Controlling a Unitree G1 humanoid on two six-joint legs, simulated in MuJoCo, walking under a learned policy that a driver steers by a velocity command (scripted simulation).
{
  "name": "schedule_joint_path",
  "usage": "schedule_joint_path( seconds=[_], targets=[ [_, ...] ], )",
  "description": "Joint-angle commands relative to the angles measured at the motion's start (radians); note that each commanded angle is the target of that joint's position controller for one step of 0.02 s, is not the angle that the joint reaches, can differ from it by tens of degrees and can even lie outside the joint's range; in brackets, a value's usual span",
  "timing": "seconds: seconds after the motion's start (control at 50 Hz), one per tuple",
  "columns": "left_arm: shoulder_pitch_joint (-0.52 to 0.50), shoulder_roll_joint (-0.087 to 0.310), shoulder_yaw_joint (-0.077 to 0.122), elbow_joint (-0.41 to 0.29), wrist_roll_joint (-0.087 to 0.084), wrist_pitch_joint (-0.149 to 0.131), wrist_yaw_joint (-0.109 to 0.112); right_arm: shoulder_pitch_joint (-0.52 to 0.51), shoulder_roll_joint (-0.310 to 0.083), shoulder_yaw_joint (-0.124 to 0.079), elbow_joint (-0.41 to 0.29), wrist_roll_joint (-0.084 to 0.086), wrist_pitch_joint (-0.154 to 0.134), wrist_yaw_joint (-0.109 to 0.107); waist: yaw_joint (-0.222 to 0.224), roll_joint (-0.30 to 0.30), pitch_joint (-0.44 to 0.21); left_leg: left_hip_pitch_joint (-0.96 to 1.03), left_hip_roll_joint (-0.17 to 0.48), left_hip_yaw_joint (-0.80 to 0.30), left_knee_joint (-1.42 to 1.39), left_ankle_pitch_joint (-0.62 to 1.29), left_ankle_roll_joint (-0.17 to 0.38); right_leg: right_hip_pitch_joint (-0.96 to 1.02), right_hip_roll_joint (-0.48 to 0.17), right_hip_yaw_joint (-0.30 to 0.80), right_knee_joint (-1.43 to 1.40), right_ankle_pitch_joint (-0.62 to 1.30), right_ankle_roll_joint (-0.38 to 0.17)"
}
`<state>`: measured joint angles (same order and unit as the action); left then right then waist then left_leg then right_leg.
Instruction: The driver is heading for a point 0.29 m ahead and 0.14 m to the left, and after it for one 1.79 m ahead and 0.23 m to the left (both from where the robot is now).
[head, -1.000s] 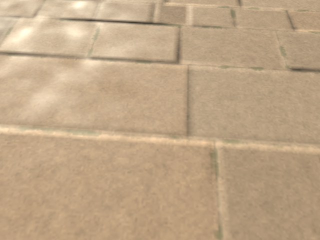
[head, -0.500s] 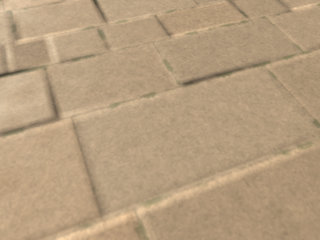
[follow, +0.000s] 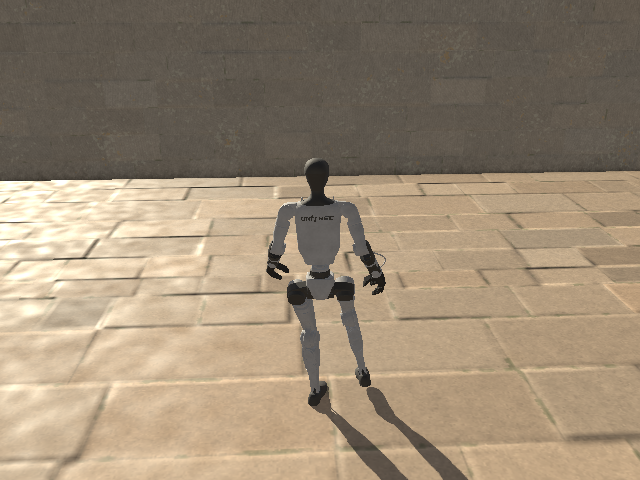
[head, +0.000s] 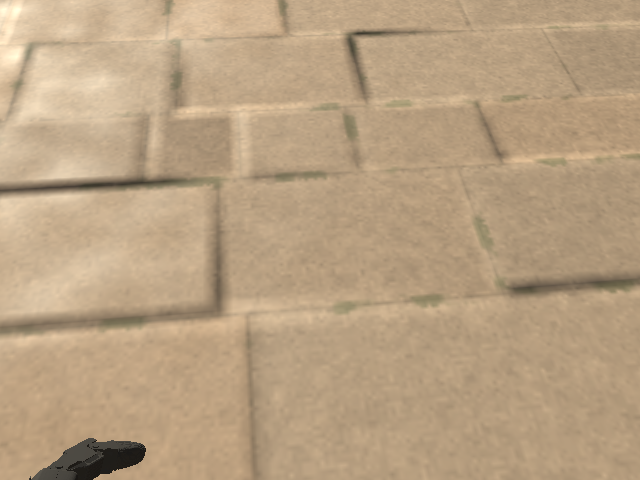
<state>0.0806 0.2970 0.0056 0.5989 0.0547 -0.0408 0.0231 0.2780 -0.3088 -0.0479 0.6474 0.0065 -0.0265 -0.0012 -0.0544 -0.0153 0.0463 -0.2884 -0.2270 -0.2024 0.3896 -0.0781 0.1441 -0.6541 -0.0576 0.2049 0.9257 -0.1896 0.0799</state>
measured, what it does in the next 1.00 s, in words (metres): walks ahead, turning left: right foot, then left foot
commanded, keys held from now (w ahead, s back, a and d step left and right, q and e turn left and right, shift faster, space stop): w+q+shift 0.54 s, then w+shift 0.06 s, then w+e+shift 0.40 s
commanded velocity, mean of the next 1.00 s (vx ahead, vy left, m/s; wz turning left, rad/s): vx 0.92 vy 0.00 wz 0.50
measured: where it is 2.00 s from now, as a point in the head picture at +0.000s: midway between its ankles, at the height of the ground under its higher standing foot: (186, 116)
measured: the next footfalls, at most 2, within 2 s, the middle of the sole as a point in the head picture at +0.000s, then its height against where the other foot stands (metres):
right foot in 0.26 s outside the picture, level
left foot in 0.74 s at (235, 420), level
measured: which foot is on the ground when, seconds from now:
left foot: down 0.00-0.24, up 0.26-0.72, down 0.74-1.00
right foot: up 0.00-0.24, down 0.26-0.74, up 0.76-1.00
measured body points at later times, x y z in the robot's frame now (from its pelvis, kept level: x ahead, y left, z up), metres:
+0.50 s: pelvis +0.33 -0.06 +0.00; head +0.35 -0.08 +0.45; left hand +0.24 +0.23 -0.09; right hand +0.60 -0.25 -0.10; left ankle +0.30 +0.07 -0.64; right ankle +0.29 -0.18 -0.74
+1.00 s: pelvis +0.70 +0.14 -0.01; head +0.72 +0.14 +0.44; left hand +0.67 +0.42 -0.13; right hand +0.83 -0.11 -0.14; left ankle +0.56 +0.13 -0.74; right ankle +0.91 +0.08 -0.65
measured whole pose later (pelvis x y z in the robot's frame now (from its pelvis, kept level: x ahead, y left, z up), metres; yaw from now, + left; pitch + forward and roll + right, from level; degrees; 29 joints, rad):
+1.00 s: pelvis +0.70 +0.14 -0.01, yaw +27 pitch +0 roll +2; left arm 0.25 0.27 0.03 0.81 0.01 -0.01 -0.04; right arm 0.43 -0.29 -0.04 0.91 -0.02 -0.11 0.01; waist 0.00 -0.02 0.02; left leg 0.11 -0.10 0.21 0.24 -0.36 0.07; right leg -0.80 -0.14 0.00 1.09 -0.06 -0.08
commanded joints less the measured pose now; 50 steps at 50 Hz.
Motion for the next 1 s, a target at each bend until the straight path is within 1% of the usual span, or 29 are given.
schedule_joint_path(
  seconds=[0.02,0.06,0.16,0.22,0.24,0.26,0.28,0.3,0.32,0.34,0.38,0.4,0.46,0.52,0.6,0.64,0.68,0.7,0.72,0.74,0.76,0.78,0.8,0.82,0.84,0.86,0.9,0.96,1.0],
  targets=[
    [-0.021,0.083,0.016,-0.047,0.022,0.030,-0.014,0.102,-0.174,-0.060,-0.013,-0.012,0.017,0.015,-0.030,0.111,-0.076,0.091,0.217,-0.323,-0.157,-0.349,0.057,-0.022,0.012,-0.097,-0.078,0.093,0.014],
    [-0.076,0.100,0.020,-0.055,0.004,0.023,-0.020,0.114,-0.169,-0.062,-0.012,-0.012,0.018,0.023,-0.052,0.142,-0.057,0.133,0.225,-0.379,-0.163,-0.385,0.064,-0.043,0.021,-0.083,-0.139,0.088,0.011],
    [-0.178,0.108,0.018,-0.073,-0.018,-0.017,-0.030,0.102,-0.199,-0.080,-0.003,-0.021,0.010,0.023,-0.071,0.143,-0.021,0.165,0.234,-0.459,-0.126,-0.378,0.083,0.042,0.073,-0.077,-0.346,0.036,-0.009],
    [-0.052,0.134,0.031,-0.046,-0.053,-0.033,-0.021,0.001,-0.201,-0.080,-0.017,-0.030,0.001,0.022,0.030,0.136,-0.041,-0.029,0.235,-0.474,-0.074,-0.358,0.041,0.422,0.086,-0.079,-0.461,0.008,-0.036],
    [0.047,0.165,0.044,-0.021,-0.051,-0.041,-0.011,-0.014,-0.182,-0.073,-0.015,-0.028,-0.008,0.021,0.093,0.088,-0.068,-0.136,0.207,-0.436,0.018,-0.360,0.009,0.620,0.057,-0.072,-0.497,0.000,-0.056],
    [0.181,0.233,0.070,0.003,-0.033,-0.054,0.004,0.003,-0.136,-0.059,-0.006,-0.017,-0.027,0.022,0.156,-0.030,-0.139,-0.254,0.130,-0.317,0.242,-0.373,-0.026,0.843,-0.049,0.022,-0.522,-0.132,-0.080],
    [0.307,0.322,0.094,-0.003,0.001,-0.051,0.018,0.038,-0.050,-0.031,-0.028,0.025,-0.041,0.020,0.193,-0.253,-0.307,-0.405,0.010,-0.092,0.558,-0.554,-0.069,1.066,-0.324,0.393,-0.634,-0.563,-0.144],
    [0.261,0.329,0.103,0.005,0.000,-0.039,0.018,0.044,-0.086,-0.022,-0.042,0.016,-0.032,0.013,0.148,-0.249,-0.289,-0.530,0.069,-0.006,0.738,-0.447,-0.068,0.985,-0.393,0.663,-0.709,-0.758,-0.183],
    [0.213,0.239,0.086,-0.003,-0.006,-0.031,0.015,-0.013,-0.143,-0.032,-0.023,-0.013,-0.015,0.010,0.137,-0.109,-0.174,-0.554,0.149,0.034,0.818,-0.325,-0.071,0.872,-0.353,0.539,-0.683,-0.676,-0.158],
    [0.217,0.182,0.069,0.005,-0.013,-0.029,0.012,-0.042,-0.152,-0.037,-0.015,-0.037,-0.009,0.024,0.136,-0.039,-0.104,-0.541,0.181,0.054,0.813,-0.256,-0.077,0.787,-0.290,0.353,-0.680,-0.508,-0.129],
    [0.261,0.147,0.055,0.045,-0.018,-0.033,0.012,-0.050,-0.121,-0.032,0.002,-0.051,0.009,0.060,0.123,-0.081,-0.031,-0.528,0.247,0.093,0.812,-0.174,-0.090,0.716,-0.192,0.108,-0.717,-0.256,-0.080],
    [0.289,0.134,0.052,0.067,-0.024,-0.039,0.007,-0.061,-0.105,-0.026,0.001,-0.049,0.017,0.069,0.121,-0.100,-0.013,-0.542,0.264,0.116,0.841,-0.154,-0.090,0.704,-0.167,0.034,-0.719,-0.156,-0.064],
    [0.337,0.097,0.046,0.102,-0.034,-0.058,-0.016,-0.131,-0.077,-0.012,-0.025,-0.037,0.030,0.086,0.113,-0.112,0.000,-0.591,0.284,0.148,0.905,-0.081,-0.085,0.689,-0.147,-0.114,-0.729,0.105,-0.047],
    [0.352,0.072,0.039,0.136,-0.031,-0.073,-0.026,-0.232,-0.065,0.001,-0.059,-0.032,0.032,0.095,0.104,-0.097,0.055,-0.577,0.270,0.210,0.830,0.017,-0.083,0.629,-0.115,-0.261,-0.766,0.361,-0.037],
    [0.458,0.070,0.033,0.215,-0.021,-0.080,-0.014,-0.378,-0.021,0.038,-0.100,-0.040,0.020,0.110,0.115,-0.053,0.111,-0.520,0.223,0.314,0.557,0.030,-0.040,0.661,-0.098,-0.359,-0.789,0.662,-0.027],
    [0.477,0.101,0.029,0.249,-0.019,-0.080,-0.004,-0.386,-0.006,0.057,-0.093,-0.042,0.011,0.102,0.087,-0.069,0.092,-0.303,0.148,0.375,0.392,-0.004,0.009,0.634,-0.126,-0.375,-0.789,1.078,-0.039],
    [0.478,0.175,0.037,0.287,-0.030,-0.064,0.021,-0.287,-0.057,0.047,-0.053,-0.056,0.013,0.081,-0.006,-0.127,0.016,-0.093,0.084,0.385,0.329,-0.103,0.036,0.677,-0.184,-0.362,-0.620,1.441,-0.079],
    [0.444,0.202,0.038,0.296,-0.031,-0.053,0.028,-0.116,-0.107,0.026,0.000,-0.061,0.012,0.063,-0.105,-0.137,-0.067,0.103,0.091,0.324,0.297,-0.146,0.062,0.640,-0.209,-0.336,-0.415,1.460,-0.099],
    [0.379,0.218,0.039,0.288,-0.035,-0.046,0.025,0.122,-0.161,-0.001,0.073,-0.060,0.006,0.039,-0.228,-0.157,-0.150,0.357,0.157,0.217,0.183,-0.135,0.111,0.525,-0.210,-0.315,-0.133,1.333,-0.131],
    [0.364,0.136,0.025,0.267,-0.035,-0.047,0.004,0.235,-0.226,-0.028,0.114,-0.069,0.002,0.013,-0.219,-0.031,-0.268,0.609,0.343,0.038,0.151,-0.290,0.138,0.338,-0.076,-0.324,0.267,0.469,-0.168],
    [0.506,0.007,-0.001,0.222,-0.070,-0.058,-0.011,0.182,-0.261,-0.036,0.083,-0.089,-0.014,0.002,-0.060,0.171,-0.436,0.862,0.666,-0.440,0.120,-0.376,0.202,-0.006,0.049,-0.192,0.612,-0.339,-0.175],
    [0.368,0.139,0.030,0.200,-0.078,-0.058,-0.006,0.147,-0.222,-0.042,0.077,-0.065,-0.009,-0.005,-0.126,-0.007,-0.362,0.717,0.638,-0.460,-0.040,-0.468,0.189,-0.110,0.032,-0.130,0.630,-0.190,-0.201],
    [0.300,0.121,0.031,0.179,-0.080,-0.058,-0.015,0.098,-0.170,-0.030,0.109,-0.060,-0.019,-0.008,-0.075,-0.002,-0.153,0.537,0.590,-0.312,-0.117,-0.437,0.158,-0.140,-0.010,-0.136,0.551,-0.097,-0.199],
    [0.308,0.090,0.028,0.194,-0.073,-0.047,-0.024,0.060,-0.114,-0.019,0.124,-0.053,-0.035,-0.004,-0.021,-0.022,-0.032,0.370,0.552,-0.197,-0.175,-0.346,0.125,-0.102,-0.046,-0.143,0.471,-0.077,-0.193],
    [0.328,0.063,0.026,0.218,-0.057,-0.023,-0.032,0.028,-0.084,-0.012,0.128,-0.051,-0.052,-0.005,0.024,-0.020,0.018,0.260,0.507,-0.097,-0.207,-0.284,0.088,-0.052,-0.067,-0.132,0.435,-0.072,-0.179],
    [0.380,0.026,0.021,0.248,-0.043,0.003,-0.045,0.021,-0.055,-0.003,0.138,-0.043,-0.063,-0.008,0.063,-0.003,0.047,0.179,0.478,-0.001,-0.247,-0.263,0.060,-0.008,-0.078,-0.136,0.424,-0.067,-0.162],
    [0.333,-0.006,0.023,0.234,-0.036,0.030,-0.059,0.026,-0.031,0.002,0.164,-0.024,-0.088,0.002,0.095,0.034,0.100,0.112,0.446,0.137,-0.294,-0.139,0.016,-0.036,-0.106,-0.142,0.366,-0.038,-0.149],
    [0.165,-0.030,0.018,0.161,-0.046,0.029,-0.071,0.023,-0.014,0.006,0.182,-0.026,-0.113,0.015,0.094,0.096,0.143,0.044,0.355,0.358,-0.328,0.110,-0.042,-0.066,-0.093,-0.212,0.207,0.146,-0.155],
    [0.089,-0.026,0.014,0.130,-0.051,0.016,-0.083,0.026,-0.012,0.012,0.193,-0.020,-0.124,0.012,0.095,0.077,0.145,0.043,0.328,0.451,-0.332,0.316,-0.067,-0.003,-0.064,-0.283,0.036,0.272,-0.176]
  ],
)
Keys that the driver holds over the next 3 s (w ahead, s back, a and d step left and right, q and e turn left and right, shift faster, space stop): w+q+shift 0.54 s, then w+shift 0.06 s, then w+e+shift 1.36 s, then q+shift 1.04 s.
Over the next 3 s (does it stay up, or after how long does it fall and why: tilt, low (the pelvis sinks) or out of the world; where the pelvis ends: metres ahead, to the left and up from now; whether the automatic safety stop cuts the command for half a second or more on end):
stays up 1.99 0.11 0.00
